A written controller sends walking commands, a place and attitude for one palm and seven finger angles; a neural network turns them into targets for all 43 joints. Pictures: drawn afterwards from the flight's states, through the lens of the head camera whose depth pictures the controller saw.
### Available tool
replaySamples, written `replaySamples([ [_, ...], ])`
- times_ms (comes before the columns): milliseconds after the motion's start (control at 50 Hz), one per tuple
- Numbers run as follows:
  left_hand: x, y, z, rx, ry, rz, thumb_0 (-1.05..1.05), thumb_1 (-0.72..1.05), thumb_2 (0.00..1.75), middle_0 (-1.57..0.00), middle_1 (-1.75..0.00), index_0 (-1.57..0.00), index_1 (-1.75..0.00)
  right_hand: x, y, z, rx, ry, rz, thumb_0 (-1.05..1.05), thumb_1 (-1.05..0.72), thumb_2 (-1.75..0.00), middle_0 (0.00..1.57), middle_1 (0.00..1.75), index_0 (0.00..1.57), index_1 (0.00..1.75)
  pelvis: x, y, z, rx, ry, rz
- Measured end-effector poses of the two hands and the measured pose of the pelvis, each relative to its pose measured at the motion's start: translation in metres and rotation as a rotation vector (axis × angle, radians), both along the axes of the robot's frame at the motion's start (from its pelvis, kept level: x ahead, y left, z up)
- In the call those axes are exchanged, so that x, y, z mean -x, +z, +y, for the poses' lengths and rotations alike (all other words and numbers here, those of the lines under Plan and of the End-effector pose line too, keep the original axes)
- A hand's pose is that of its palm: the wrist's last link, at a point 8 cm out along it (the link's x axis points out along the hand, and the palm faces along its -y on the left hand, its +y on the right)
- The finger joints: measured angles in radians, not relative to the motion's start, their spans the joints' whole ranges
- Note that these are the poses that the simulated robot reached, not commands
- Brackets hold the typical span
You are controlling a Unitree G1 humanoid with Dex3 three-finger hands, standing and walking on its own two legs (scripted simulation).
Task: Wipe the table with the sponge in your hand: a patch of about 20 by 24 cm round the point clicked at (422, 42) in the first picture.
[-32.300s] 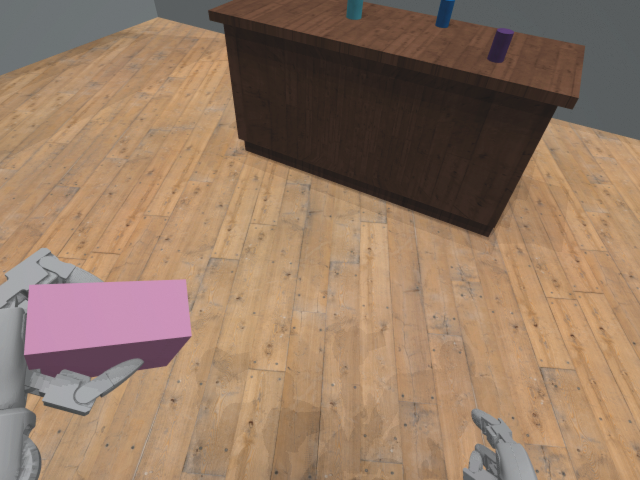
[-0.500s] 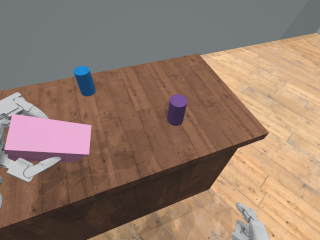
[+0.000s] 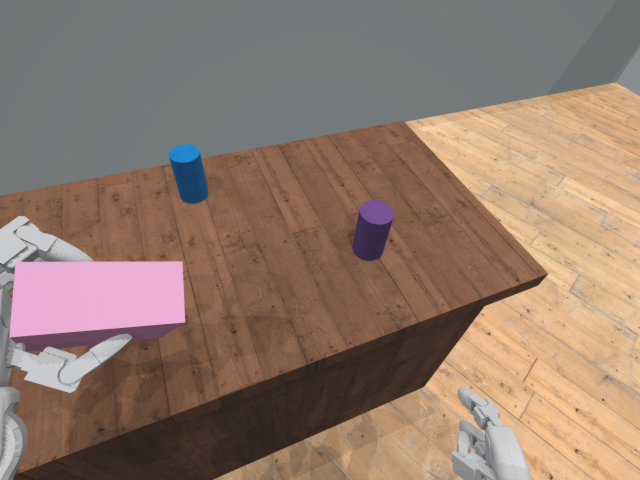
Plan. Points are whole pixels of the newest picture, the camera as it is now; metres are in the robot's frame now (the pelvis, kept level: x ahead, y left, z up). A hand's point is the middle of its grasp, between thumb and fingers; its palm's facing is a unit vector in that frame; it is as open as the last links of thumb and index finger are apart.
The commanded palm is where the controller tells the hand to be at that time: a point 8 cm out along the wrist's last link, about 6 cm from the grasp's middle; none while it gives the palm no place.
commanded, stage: come to a stop and stand still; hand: left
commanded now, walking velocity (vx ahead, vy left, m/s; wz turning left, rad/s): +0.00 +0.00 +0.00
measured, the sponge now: (126, 306) +0.23 +0.22 +0.14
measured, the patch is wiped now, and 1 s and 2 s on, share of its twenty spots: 0.00 0.00 0.00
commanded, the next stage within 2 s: look again from close up in 0.34 s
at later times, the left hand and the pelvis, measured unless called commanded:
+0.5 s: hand (72, 300) +0.23 +0.26 +0.16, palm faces +0.36 -0.85 -0.39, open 9.9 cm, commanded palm +0.17 +0.30 +0.17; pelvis +0.01 +0.02 +0.00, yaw +0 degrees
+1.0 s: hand (83, 304) +0.23 +0.26 +0.15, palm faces +0.37 -0.85 -0.37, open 9.9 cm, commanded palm +0.17 +0.28 +0.17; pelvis +0.01 +0.00 +0.00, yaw +0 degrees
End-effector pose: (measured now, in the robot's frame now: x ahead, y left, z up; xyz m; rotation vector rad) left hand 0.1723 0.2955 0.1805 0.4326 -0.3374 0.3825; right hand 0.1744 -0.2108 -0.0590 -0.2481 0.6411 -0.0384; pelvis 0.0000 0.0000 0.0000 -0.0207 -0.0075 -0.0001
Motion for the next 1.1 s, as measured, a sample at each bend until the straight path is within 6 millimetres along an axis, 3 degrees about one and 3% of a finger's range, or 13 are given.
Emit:
replaySamples([
  [180, -0.010, -0.021, 0.003, 0.040, -0.031, 0.083, -0.01, -0.49, 1.04, -0.75, -1.36, -0.77, -1.35, -0.010, 0.010, 0.012, 0.011, 0.001, -0.027, 0.01, -0.90, -0.90, 0.21, 0.30, 0.21, 0.30, -0.001, 0.001, 0.009, 0.002, 0.002, 0.002],
  [380, -0.012, -0.001, 0.006, -0.037, -0.058, 0.039, -0.01, -0.49, 1.04, -0.75, -1.36, -0.77, -1.35, -0.003, 0.002, 0.012, 0.020, -0.006, 0.028, 0.01, -0.90, -0.90, 0.21, 0.30, 0.21, 0.30, -0.005, 0.002, 0.015, 0.003, 0.008, 0.012],
  [480, -0.015, -0.007, 0.009, -0.029, -0.044, 0.081, -0.01, -0.49, 1.04, -0.75, -1.36, -0.77, -1.35, -0.001, -0.003, 0.010, 0.012, -0.024, 0.053, 0.01, -0.90, -0.90, 0.21, 0.30, 0.21, 0.30, -0.008, 0.002, 0.016, 0.004, 0.004, 0.016],
  [600, -0.018, -0.019, 0.008, 0.008, -0.035, 0.123, -0.01, -0.49, 1.04, -0.75, -1.36, -0.77, -1.35, -0.002, -0.002, 0.006, 0.021, -0.034, 0.056, 0.01, -0.90, -0.90, 0.21, 0.30, 0.21, 0.30, -0.010, 0.002, 0.014, 0.005, 0.005, 0.014],
  [820, -0.013, -0.003, 0.000, -0.028, -0.057, 0.071, -0.01, -0.49, 1.04, -0.75, -1.36, -0.77, -1.35, -0.011, 0.005, 0.001, 0.025, -0.034, 0.013, 0.01, -0.90, -0.90, 0.21, 0.30, 0.21, 0.30, -0.010, 0.002, 0.011, 0.005, 0.008, 0.013],
  [960, -0.012, -0.011, 0.003, 0.002, -0.018, 0.105, -0.01, -0.49, 1.04, -0.75, -1.36, -0.77, -1.35, -0.010, 0.003, -0.001, 0.013, -0.036, 0.027, 0.01, -0.90, -0.90, 0.21, 0.30, 0.21, 0.30, -0.010, 0.004, 0.005, -0.002, 0.001, 0.014],
  [1100, -0.018, -0.014, -0.016, 0.039, -0.041, 0.090, -0.01, -0.49, 1.04, -0.75, -1.36, -0.77, -1.35, -0.006, 0.003, -0.009, 0.004, -0.031, 0.035, 0.01, -0.90, -0.90, 0.21, 0.30, 0.21, 0.30, -0.006, 0.003, -0.008, -0.007, -0.002, 0.010],
])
